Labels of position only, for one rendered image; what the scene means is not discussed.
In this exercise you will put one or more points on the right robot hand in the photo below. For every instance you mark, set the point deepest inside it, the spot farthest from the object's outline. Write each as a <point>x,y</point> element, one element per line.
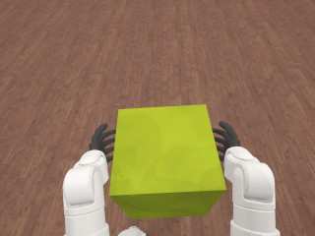
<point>230,139</point>

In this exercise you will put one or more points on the robot left forearm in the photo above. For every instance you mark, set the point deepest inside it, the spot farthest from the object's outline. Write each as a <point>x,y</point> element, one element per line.
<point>83,196</point>

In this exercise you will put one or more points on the robot right forearm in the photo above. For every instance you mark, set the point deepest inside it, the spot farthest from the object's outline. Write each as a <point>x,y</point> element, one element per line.
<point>253,194</point>

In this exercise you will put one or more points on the left robot hand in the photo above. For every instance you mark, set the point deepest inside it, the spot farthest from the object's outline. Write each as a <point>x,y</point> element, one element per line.
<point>98,142</point>

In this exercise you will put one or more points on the carton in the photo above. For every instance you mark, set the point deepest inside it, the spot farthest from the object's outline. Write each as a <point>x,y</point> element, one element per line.
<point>165,162</point>

